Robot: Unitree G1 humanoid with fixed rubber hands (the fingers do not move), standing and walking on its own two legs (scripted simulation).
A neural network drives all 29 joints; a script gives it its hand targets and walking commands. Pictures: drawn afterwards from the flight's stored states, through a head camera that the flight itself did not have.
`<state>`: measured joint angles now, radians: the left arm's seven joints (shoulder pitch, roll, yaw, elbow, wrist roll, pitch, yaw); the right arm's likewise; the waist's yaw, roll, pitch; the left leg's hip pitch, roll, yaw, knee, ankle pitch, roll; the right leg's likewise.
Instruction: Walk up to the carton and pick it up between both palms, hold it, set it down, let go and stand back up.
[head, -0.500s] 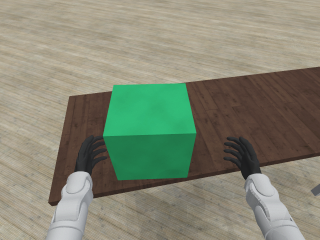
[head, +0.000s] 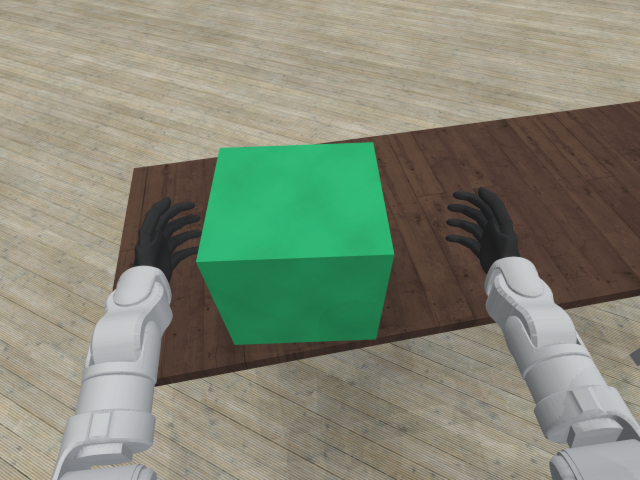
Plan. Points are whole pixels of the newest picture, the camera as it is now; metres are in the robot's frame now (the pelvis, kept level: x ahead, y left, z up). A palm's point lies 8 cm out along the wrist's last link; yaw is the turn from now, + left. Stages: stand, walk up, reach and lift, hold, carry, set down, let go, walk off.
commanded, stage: reach and lift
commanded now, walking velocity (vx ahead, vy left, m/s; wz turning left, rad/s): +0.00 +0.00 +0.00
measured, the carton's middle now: (301, 247) +0.45 +0.08 +0.01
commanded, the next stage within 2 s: none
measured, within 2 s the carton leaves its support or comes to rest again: neither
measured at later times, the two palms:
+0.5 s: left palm (156, 200) +0.42 +0.24 +0.14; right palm (491, 188) +0.45 -0.17 +0.13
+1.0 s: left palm (173, 221) +0.43 +0.24 +0.09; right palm (467, 205) +0.46 -0.15 +0.10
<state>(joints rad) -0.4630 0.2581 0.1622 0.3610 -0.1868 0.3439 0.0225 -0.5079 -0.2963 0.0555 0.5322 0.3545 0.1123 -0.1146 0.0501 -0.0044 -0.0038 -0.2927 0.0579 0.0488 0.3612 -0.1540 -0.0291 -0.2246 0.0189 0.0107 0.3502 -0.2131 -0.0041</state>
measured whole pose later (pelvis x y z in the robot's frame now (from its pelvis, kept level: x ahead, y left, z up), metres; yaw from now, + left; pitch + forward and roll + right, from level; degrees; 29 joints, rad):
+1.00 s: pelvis -0.01 +0.00 -0.01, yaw +1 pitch +17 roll -1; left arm -1.01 0.29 0.05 1.25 -0.19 -0.03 0.03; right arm -1.00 -0.29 0.06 1.21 0.34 -0.02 -0.06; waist 0.05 -0.01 -0.18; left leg -0.60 0.07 0.02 0.46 -0.15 -0.03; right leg -0.51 0.03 -0.02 0.41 -0.20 0.00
